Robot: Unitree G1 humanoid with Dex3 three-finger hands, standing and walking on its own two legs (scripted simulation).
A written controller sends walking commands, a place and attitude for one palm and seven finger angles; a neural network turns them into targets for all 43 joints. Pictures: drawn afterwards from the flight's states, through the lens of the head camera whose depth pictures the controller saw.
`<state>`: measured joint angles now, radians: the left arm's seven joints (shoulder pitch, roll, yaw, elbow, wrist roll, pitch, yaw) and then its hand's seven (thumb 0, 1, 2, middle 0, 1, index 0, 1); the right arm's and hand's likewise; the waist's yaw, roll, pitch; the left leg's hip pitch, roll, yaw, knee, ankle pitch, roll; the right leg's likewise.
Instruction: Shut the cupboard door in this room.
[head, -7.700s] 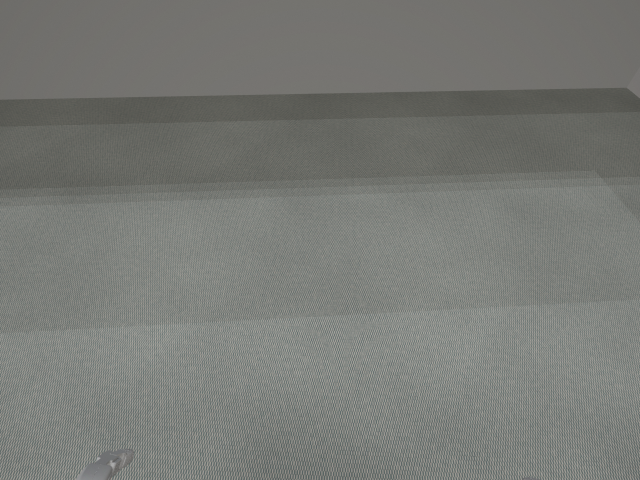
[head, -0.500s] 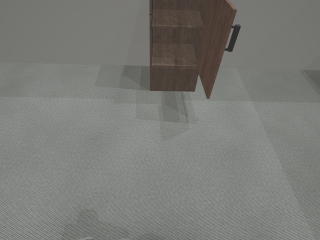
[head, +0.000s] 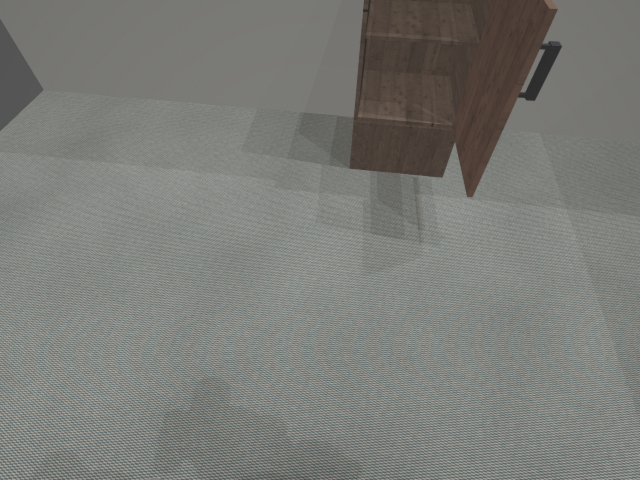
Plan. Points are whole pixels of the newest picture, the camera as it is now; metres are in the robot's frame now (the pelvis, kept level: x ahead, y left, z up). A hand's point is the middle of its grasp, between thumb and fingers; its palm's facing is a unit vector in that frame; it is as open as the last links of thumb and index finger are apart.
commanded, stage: stand and wait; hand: left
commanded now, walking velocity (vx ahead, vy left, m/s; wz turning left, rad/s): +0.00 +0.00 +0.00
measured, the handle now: (533, 72) +1.06 -0.52 -0.05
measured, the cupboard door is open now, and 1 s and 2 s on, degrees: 93 93 93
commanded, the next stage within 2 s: turn or walk to find it in 0.32 s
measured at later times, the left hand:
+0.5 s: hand out of the picture -0.03 +0.13 -0.17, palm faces +0.15 -0.96 -0.23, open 7.3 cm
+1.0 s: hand out of the picture -0.04 +0.13 -0.16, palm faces +0.22 -0.94 -0.28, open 7.4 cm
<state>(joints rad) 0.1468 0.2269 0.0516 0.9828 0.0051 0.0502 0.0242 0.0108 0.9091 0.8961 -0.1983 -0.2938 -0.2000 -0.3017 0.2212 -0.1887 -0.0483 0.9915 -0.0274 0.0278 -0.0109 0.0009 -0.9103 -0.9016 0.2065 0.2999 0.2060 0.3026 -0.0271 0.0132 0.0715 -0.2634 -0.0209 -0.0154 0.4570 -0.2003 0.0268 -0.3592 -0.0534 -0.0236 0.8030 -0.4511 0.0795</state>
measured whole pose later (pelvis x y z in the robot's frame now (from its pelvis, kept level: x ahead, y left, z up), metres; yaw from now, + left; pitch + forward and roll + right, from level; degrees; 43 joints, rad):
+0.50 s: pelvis -0.03 -0.05 +0.00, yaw +6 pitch +0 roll +1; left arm 0.25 0.16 0.02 1.05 0.02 0.00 0.02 0.01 0.91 0.90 -0.20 -0.29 -0.21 -0.30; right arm 0.21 -0.20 -0.04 1.08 -0.01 0.06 -0.01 0.00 -0.91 -0.90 0.20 0.30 0.20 0.30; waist 0.02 0.01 0.07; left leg -0.24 0.03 0.01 0.68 -0.45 -0.05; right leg -0.24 -0.02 -0.14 0.46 -0.21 -0.06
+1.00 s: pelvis -0.06 -0.07 -0.01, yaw +13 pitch +0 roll +1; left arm 0.19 0.18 0.01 1.04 0.02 0.00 0.02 0.01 0.91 0.90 -0.20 -0.29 -0.20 -0.30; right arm 0.19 -0.21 -0.04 1.05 -0.01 0.03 -0.02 0.00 -0.91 -0.90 0.20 0.30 0.20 0.30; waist -0.01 0.05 0.04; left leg -0.26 0.00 -0.03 0.58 -0.37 -0.03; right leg -0.22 -0.03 -0.07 0.54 -0.32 -0.01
